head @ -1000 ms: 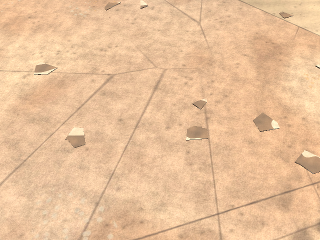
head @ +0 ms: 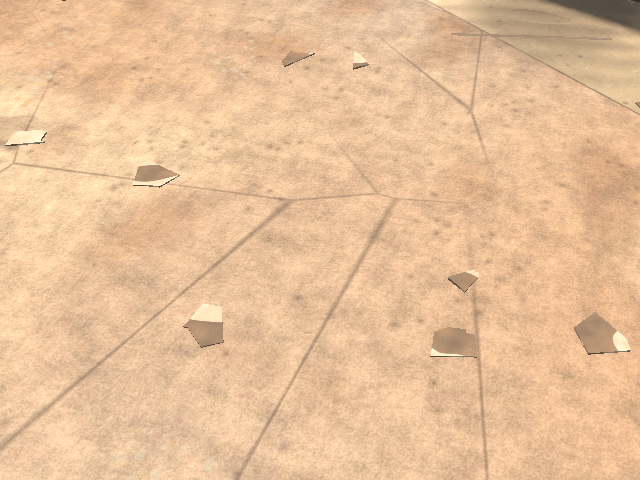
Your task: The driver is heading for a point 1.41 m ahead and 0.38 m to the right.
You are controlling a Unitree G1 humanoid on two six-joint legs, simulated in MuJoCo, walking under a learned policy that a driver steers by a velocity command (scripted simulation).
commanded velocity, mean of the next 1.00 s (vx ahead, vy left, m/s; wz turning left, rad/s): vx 0.49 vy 0.00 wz -0.01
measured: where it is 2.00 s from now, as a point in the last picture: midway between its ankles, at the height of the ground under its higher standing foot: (314, 333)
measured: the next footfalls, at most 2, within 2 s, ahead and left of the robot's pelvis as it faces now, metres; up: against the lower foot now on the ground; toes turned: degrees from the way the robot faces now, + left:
right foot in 0.26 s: +0.32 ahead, -0.10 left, +0.00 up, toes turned -4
left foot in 0.82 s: +0.62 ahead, +0.07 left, +0.00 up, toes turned +4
